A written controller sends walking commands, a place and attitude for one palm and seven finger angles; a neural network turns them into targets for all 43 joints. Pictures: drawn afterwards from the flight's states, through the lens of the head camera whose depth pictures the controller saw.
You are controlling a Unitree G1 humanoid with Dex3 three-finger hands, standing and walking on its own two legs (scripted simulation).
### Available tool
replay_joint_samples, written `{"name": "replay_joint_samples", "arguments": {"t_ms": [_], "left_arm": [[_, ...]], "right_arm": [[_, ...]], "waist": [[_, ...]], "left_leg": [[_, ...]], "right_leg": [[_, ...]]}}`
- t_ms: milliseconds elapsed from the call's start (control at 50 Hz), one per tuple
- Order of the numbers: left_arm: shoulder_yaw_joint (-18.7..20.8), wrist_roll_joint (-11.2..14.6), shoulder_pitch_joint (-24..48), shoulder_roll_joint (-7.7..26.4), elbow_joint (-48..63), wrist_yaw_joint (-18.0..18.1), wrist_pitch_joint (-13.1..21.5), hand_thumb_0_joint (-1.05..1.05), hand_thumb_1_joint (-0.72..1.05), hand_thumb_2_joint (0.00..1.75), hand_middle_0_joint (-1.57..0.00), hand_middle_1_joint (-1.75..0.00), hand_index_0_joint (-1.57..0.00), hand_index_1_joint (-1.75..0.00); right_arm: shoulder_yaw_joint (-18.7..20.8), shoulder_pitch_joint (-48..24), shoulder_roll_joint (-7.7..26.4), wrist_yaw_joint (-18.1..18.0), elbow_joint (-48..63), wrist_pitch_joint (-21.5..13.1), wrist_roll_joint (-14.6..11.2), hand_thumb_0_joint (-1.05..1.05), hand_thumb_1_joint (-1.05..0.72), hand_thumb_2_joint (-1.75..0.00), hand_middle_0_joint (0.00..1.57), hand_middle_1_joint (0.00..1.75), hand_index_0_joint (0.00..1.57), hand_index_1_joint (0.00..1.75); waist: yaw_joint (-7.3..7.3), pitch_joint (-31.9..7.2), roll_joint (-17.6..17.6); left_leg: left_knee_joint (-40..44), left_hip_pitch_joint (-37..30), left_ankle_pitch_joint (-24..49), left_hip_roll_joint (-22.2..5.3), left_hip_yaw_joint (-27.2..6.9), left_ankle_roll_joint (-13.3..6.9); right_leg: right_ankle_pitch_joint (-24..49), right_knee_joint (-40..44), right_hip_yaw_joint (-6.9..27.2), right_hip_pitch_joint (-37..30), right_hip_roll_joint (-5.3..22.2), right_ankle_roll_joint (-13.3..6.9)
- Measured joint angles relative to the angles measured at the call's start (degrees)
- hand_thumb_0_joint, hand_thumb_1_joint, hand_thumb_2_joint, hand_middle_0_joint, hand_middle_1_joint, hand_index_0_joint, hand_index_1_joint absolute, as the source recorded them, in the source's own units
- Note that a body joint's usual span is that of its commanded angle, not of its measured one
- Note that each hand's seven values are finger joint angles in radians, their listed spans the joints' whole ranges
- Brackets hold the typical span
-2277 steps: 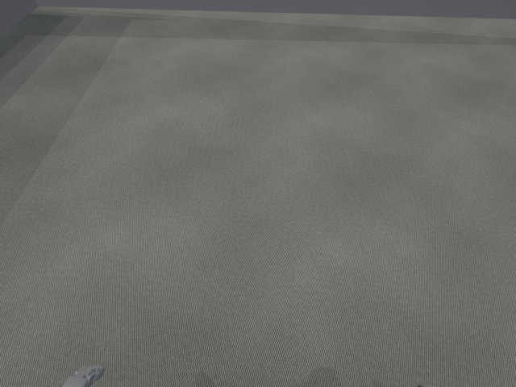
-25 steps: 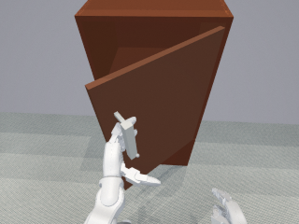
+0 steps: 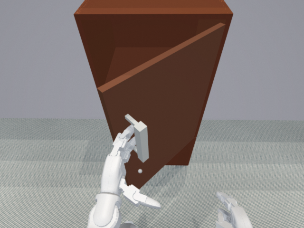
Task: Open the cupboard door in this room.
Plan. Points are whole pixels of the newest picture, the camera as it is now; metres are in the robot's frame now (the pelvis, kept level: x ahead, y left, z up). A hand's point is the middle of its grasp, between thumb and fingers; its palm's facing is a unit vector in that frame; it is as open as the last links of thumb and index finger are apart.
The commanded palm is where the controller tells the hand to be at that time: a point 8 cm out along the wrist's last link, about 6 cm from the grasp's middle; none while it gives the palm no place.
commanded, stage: slide the hand sideways off the handle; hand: left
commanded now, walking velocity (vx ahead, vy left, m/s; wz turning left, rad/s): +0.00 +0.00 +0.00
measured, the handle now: (136, 138) +0.33 +0.06 +0.08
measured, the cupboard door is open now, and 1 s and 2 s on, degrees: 45 44 44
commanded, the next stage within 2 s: draw the hand back to the body in 0.60 s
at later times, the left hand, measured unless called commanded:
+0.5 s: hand (117, 185) +0.21 +0.09 +0.07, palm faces +0.02 -1.00 -0.01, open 16.1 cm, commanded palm +0.18 +0.15 +0.07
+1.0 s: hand (86, 186) +0.19 +0.14 +0.11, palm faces +0.03 -1.00 -0.04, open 16.4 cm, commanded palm +0.16 +0.20 +0.11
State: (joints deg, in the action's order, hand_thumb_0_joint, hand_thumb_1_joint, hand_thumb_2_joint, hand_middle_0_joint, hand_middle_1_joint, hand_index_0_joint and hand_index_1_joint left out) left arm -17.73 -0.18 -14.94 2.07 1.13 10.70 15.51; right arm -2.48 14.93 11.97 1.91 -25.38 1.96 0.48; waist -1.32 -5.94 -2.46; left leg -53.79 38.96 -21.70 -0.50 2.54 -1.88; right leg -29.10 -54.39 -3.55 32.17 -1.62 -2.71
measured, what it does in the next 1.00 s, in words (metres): stands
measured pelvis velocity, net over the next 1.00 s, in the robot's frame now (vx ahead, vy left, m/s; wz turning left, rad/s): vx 0.01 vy -0.01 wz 0.02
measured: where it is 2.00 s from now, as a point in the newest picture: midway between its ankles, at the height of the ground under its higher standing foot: outside the picture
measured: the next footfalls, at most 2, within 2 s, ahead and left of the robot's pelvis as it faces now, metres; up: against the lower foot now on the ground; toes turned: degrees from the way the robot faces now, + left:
none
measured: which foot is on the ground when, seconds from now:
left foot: down 0.00-1.00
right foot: down 0.00-1.00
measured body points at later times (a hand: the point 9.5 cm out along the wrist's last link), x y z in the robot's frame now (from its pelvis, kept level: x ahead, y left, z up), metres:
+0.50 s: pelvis +0.02 -0.02 -0.01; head +0.04 -0.04 +0.44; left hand +0.20 +0.14 +0.07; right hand +0.20 -0.23 -0.08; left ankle +0.06 +0.10 -0.68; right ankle -0.01 -0.09 -0.68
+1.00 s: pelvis +0.01 -0.01 +0.00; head +0.02 -0.02 +0.45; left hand +0.19 +0.20 +0.11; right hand +0.20 -0.23 -0.07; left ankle +0.06 +0.10 -0.68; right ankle -0.01 -0.09 -0.68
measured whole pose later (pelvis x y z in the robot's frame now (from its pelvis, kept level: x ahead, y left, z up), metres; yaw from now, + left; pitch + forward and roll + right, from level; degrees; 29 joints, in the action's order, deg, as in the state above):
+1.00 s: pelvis +0.01 -0.01 +0.00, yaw +1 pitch +7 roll -1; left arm 1.0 13.5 -34.7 10.9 18.9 -6.9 15.4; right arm -1.7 16.5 13.1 -2.6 -24.4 -2.5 -2.2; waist 0.5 -8.4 -4.0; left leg -54.9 38.7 -23.4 -0.9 0.5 -1.2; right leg -30.1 -53.2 -5.2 30.4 -2.5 -3.0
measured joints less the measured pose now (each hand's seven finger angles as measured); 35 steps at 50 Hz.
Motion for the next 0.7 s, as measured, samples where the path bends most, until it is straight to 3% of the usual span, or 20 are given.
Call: {"name": "replay_joint_samples", "arguments": {"t_ms": [340, 580, 700], "left_arm": [[4.63, 3.10, -11.80, 3.20, 8.93, -6.04, 1.65, -0.01, -0.50, 0.30, -0.21, -0.33, -0.22, -0.33], [11.59, 7.52, -18.99, 5.28, 13.04, -11.56, 4.38, -0.01, -0.50, 0.30, -0.17, -0.31, -0.18, -0.31], [12.54, 9.57, -19.25, 5.99, 13.52, -15.57, 5.20, -0.01, -0.50, 0.30, -0.15, -0.30, -0.15, -0.30]], "right_arm": [[0.11, -0.73, 0.10, -0.53, 2.18, -1.16, -0.12, 0.01, -0.91, -0.90, 0.20, 0.30, 0.20, 0.30], [1.24, 0.68, 1.09, -1.74, 2.03, -2.43, -0.66, 0.01, -0.91, -0.90, 0.20, 0.30, 0.20, 0.30], [1.60, 0.83, 1.61, -2.70, 1.44, -3.50, -1.03, 0.01, -0.91, -0.90, 0.20, 0.30, 0.20, 0.30]], "waist": [[0.71, -0.73, 0.22], [1.31, -1.56, -0.42], [1.28, -1.84, -0.66]], "left_leg": [[-0.92, 0.88, -1.41, -0.40, -0.72, 0.90], [-3.17, 3.32, -2.41, -0.48, -1.87, 1.73], [-4.50, 4.81, -2.67, -0.50, -2.48, 1.82]], "right_leg": [[-1.36, -0.49, -0.58, 0.57, -0.53, -0.80], [-2.83, -2.68, -1.71, 2.60, -0.71, -1.46], [-3.14, -3.66, -2.32, 3.72, -0.77, -1.49]]}}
